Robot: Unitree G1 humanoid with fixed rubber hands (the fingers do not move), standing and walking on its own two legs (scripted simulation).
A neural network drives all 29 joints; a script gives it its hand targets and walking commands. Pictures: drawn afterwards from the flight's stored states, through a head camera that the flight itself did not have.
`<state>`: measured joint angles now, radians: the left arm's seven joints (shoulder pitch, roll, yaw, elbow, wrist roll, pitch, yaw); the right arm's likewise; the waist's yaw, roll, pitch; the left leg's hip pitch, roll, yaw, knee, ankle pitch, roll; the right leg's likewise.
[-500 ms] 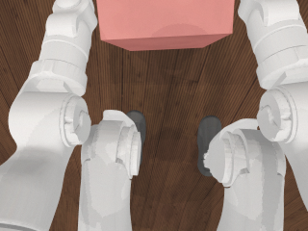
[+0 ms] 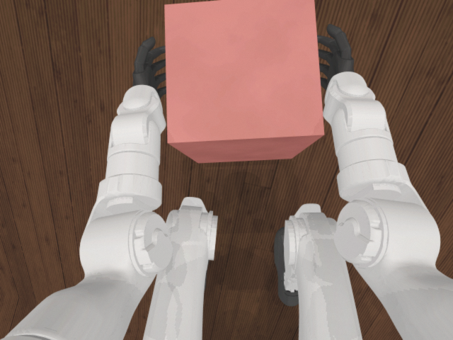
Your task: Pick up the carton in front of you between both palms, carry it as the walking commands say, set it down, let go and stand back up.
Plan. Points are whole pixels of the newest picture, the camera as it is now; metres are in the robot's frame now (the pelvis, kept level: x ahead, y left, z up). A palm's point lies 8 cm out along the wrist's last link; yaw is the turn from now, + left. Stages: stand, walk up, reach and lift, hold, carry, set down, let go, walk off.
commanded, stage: reach and lift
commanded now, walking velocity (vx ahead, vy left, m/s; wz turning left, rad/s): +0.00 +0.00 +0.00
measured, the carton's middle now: (241, 98) +0.51 +0.03 -0.14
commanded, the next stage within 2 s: none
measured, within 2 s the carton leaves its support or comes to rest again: neither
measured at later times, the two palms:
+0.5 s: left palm (105, 56) +0.47 +0.18 +0.07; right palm (396, 48) +0.49 -0.12 +0.08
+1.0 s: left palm out of the picture +0.43 +0.16 +0.23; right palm out of the picture +0.44 -0.14 +0.23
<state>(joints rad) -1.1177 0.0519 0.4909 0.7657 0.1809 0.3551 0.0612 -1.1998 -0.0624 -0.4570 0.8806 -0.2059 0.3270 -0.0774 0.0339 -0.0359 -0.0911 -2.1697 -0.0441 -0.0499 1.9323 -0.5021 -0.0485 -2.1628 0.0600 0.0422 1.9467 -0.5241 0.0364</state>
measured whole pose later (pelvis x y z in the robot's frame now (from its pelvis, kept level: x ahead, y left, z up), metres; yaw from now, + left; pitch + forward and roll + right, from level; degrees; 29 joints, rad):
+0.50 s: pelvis +0.03 +0.00 +0.12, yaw +0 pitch +40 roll +0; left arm -0.85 -0.04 0.45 0.59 0.21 0.41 0.02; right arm -0.88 0.05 -0.42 0.64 -0.19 0.39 -0.07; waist 0.02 -0.03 -0.23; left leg -1.78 -0.04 -0.06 1.57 -0.48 -0.04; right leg -1.77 0.06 0.05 1.58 -0.51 0.03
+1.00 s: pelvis +0.07 +0.00 +0.25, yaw +1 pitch +22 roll +0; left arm -0.50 -0.12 0.38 0.55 0.22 0.38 0.02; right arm -0.51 0.12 -0.37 0.58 -0.21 0.36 -0.04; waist 0.02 -0.02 -0.20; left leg -1.03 -0.03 -0.06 1.05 -0.40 -0.02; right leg -1.02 0.04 0.07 1.06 -0.43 0.01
